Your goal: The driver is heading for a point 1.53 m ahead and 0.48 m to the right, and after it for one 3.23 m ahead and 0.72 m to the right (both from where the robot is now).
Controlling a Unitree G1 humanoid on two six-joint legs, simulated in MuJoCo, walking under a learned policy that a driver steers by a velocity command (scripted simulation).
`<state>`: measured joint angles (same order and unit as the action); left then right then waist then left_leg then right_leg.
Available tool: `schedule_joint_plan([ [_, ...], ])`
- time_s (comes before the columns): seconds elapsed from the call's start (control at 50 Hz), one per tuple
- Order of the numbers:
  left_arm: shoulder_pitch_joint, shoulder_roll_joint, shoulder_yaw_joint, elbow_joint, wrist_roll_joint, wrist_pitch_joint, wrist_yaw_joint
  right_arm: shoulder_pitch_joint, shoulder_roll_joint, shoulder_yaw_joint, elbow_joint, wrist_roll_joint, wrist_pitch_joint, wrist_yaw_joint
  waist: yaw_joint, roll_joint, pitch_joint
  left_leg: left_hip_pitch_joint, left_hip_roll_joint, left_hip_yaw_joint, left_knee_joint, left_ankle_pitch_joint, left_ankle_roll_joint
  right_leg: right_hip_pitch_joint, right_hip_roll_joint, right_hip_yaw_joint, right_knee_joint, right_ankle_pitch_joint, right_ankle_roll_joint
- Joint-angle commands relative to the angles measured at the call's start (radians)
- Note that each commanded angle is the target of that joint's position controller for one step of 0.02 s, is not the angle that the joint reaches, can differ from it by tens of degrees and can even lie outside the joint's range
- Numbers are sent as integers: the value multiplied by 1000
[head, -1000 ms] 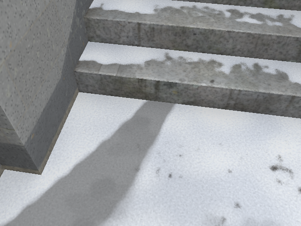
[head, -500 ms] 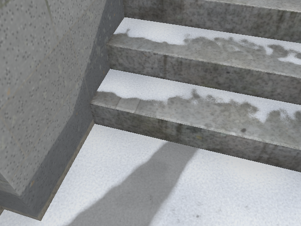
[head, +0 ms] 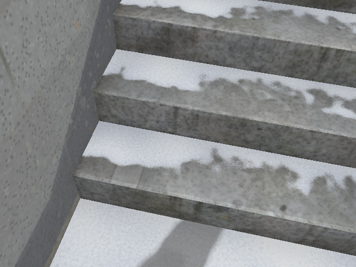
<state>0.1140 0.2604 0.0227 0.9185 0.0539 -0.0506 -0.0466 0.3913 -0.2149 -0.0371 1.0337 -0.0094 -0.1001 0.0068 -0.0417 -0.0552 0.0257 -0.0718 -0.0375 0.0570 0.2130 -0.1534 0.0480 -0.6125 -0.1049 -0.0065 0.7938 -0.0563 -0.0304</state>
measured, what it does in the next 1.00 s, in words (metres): walks ahead: right foot, then left foot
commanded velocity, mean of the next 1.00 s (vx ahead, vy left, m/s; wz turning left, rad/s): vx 0.50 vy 0.00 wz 0.00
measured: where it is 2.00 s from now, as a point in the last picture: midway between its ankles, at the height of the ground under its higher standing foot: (210, 153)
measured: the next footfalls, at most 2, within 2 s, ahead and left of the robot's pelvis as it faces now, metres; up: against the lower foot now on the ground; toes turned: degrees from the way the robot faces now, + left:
right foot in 0.20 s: +0.28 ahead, -0.15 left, +0.00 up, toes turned -4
left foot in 0.68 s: +0.47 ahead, +0.01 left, +0.00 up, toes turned +3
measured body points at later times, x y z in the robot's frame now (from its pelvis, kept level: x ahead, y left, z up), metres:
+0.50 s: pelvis +0.26 -0.08 +0.00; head +0.30 -0.09 +0.45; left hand +0.27 +0.18 -0.14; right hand +0.38 -0.33 -0.14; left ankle +0.33 +0.06 -0.70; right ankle +0.24 -0.15 -0.75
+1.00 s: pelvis +0.46 -0.08 +0.00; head +0.47 -0.07 +0.45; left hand +0.57 +0.13 -0.15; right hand +0.43 -0.31 -0.15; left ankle +0.43 +0.01 -0.75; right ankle +0.50 -0.20 -0.69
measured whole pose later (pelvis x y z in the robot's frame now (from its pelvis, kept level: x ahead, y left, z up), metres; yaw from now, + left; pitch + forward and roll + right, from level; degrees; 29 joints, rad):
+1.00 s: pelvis +0.46 -0.08 +0.00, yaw -1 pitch +1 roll +0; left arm 0.16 0.17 -0.03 0.98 0.05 -0.03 -0.02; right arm 0.38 -0.17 0.01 1.05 -0.03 -0.08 -0.02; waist -0.03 -0.03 -0.01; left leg -0.11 -0.03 0.08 0.29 -0.21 0.06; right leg -0.54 -0.06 -0.07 0.93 -0.28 -0.04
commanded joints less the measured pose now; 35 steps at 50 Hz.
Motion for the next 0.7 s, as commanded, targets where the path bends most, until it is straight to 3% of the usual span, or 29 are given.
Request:
schedule_joint_plan([
  [0.02, -96, 38, -2, -78, -8, -5, -6, 7, -134, -23, -41, 9, -17, -8, 15, 147, 32, -24, 247, -134, -145, 76, 123, 32, 13, -18, -136, 112, 8],
  [0.14, -156, 55, 4, -106, -5, -24, -2, 43, -130, -28, -34, -4, -13, -22, 21, 152, 75, 73, 285, -114, -61, 160, 89, 96, 35, -27, -272, -12, -27],
  [0.16, -120, 68, 9, -97, 0, -33, 1, 44, -169, -43, -34, -10, -14, -19, 32, 170, 68, 79, 288, -102, 0, 243, 85, 153, 50, -41, -282, -88, -44],
  [0.18, -58, 79, 17, -77, 4, -42, 7, 42, -155, -41, -33, -16, -9, -18, 56, 154, 32, 80, 277, -88, 106, 355, 78, 246, 73, -51, -319, -127, -62],
  [0.2, 87, 95, 32, -21, 5, -52, 15, 46, -121, -30, -32, -28, -1, -23, 107, 108, -51, 52, 230, -50, 312, 473, 69, 420, 103, -63, -357, -139, -88],
  [0.22, 262, 180, 57, 19, 20, -69, 32, 50, -85, -14, -60, -13, 2, -23, 161, -10, -174, -155, 171, -3, 600, 309, 36, 687, -57, 128, -367, -218, -146],
  [0.24, 353, 293, 95, 44, 13, -63, 35, 105, -24, 0, -90, 18, 1, -20, 156, -273, -253, -491, -9, 82, 952, -228, -6, 903, -304, 565, -499, -261, -271],
  [0.26, 274, 242, 87, 35, -19, -51, 33, 45, -100, -21, -79, 0, 6, -29, 122, -135, -187, -566, 33, -56, 1067, -329, 17, 815, -287, 606, -554, -186, -247],
  [0.28, 175, 174, 67, 6, -34, -53, 33, -32, -118, -29, -96, 10, 4, -25, 97, -74, -79, -576, 81, -78, 1074, -263, 37, 698, -242, 435, -534, -103, -223],
  [0.3, 125, 115, 49, -2, -27, -58, 31, -53, -96, -25, -93, 15, 3, -21, 74, -14, -54, -528, 112, -92, 1011, -205, 43, 609, -200, 336, -552, 10, -194],
  [0.34, 106, 73, 32, 13, -32, -72, 38, -58, -64, -19, -89, -11, 26, -17, 30, -29, -34, -435, 137, -84, 911, -177, 27, 518, -145, 215, -589, 163, -162],
  [0.38, 137, 91, 31, 38, -39, -92, 39, -68, -52, -17, -90, -27, 49, -13, 13, -24, -56, -405, 116, -57, 875, -149, 8, 528, -126, 158, -593, 333, -179],
  [0.44, 154, 112, 32, 68, -55, -104, 38, -175, -52, -12, -124, -33, 59, -9, 14, -25, -32, -419, 111, -14, 714, -74, -19, 526, -92, 79, -622, 365, -182],
  [0.5, 159, 118, 26, 85, -45, -95, 38, -307, -42, 2, -163, -22, 54, -7, 42, -34, -7, -352, 87, 23, 482, -3, -36, 501, -59, 40, -642, 300, -174],
  [0.56, 185, 134, 29, 104, -44, -90, 38, -353, -58, 6, -178, -11, 43, -12, 58, -30, -7, -333, 71, 26, 369, 46, -24, 573, -89, 63, -615, 366, -178],
  [0.6, 214, 139, 30, 120, -44, -79, 42, -333, -79, 0, -184, -8, 26, -14, 57, -12, -25, -312, 71, 13, 320, 84, -4, 620, -101, 73, -576, 449, -169],
  [0.62, 200, 133, 27, 119, -44, -72, 46, -314, -84, -3, -179, -17, 18, -18, 42, -2, -36, -288, 58, 17, 295, 59, 6, 644, -99, 67, -524, 523, -158],
  [0.64, 182, 129, 23, 114, -51, -64, 52, -260, -78, -2, -165, -26, 9, -31, 9, 9, -71, -197, 39, 29, 226, 63, 21, 622, -70, 50, -442, 558, -142],
  [0.66, 181, 116, 20, 112, -53, -56, 58, -131, -69, -3, -120, -35, 11, -46, -37, 15, -120, -63, 31, 34, 194, 43, 30, 579, -34, 29, -315, 566, -124],
  [0.68, 169, 91, 8, 94, -56, -55, 62, -1, -132, -20, -97, -52, 5, -58, -92, 95, -159, 87, 149, -103, 145, 12, 63, 444, 9, 3, -126, 408, -97],
  [0.7, 259, -7, -18, 68, -67, -55, 52, 87, -300, -63, -80, -52, 14, -61, -50, 335, -187, 257, 412, -499, 53, 36, 229, 149, 165, -70, 179, -75, -50],
])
